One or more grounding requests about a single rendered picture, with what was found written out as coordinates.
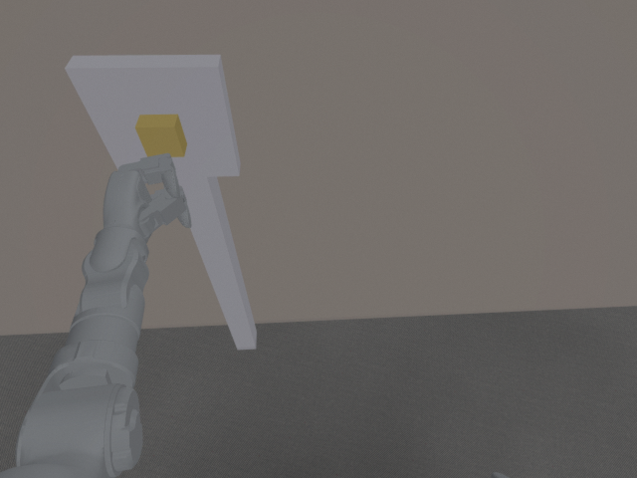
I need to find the left robot forearm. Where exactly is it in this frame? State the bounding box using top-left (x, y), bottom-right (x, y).
top-left (16, 227), bottom-right (149, 467)

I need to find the button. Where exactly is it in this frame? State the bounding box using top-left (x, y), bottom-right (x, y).
top-left (135, 115), bottom-right (187, 157)

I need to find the panel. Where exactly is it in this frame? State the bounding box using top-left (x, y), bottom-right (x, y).
top-left (65, 55), bottom-right (257, 350)

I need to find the robot left upper arm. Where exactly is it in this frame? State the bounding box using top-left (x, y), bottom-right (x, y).
top-left (0, 383), bottom-right (143, 478)

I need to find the left robot hand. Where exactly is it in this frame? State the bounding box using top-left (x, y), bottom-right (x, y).
top-left (104, 153), bottom-right (191, 243)

